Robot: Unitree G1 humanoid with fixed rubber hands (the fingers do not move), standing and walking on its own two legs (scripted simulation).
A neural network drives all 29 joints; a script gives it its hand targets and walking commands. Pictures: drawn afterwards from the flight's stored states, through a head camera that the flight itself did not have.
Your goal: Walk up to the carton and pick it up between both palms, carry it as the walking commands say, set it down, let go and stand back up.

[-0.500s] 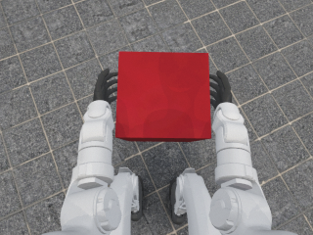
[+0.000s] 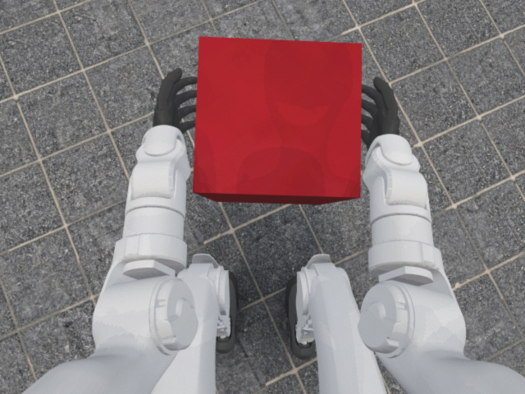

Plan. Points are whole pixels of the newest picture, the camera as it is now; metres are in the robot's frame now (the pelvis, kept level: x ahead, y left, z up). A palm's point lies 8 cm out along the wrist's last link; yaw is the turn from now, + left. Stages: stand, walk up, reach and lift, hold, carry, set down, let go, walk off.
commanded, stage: set down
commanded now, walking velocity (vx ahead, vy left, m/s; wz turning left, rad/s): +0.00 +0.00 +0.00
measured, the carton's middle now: (273, 139) +0.49 -0.01 -0.16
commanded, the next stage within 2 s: none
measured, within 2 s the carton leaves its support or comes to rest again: rests again in 1.72 s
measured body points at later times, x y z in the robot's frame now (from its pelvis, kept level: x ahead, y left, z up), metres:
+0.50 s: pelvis -0.01 -0.01 -0.06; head +0.31 +0.00 +0.26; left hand +0.52 +0.14 -0.18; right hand +0.51 -0.16 -0.18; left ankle +0.10 +0.09 -0.49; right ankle +0.08 -0.11 -0.49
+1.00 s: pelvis -0.01 -0.01 -0.12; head +0.34 +0.00 +0.15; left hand +0.54 +0.14 -0.27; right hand +0.53 -0.16 -0.27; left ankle +0.10 +0.10 -0.49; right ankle +0.08 -0.11 -0.49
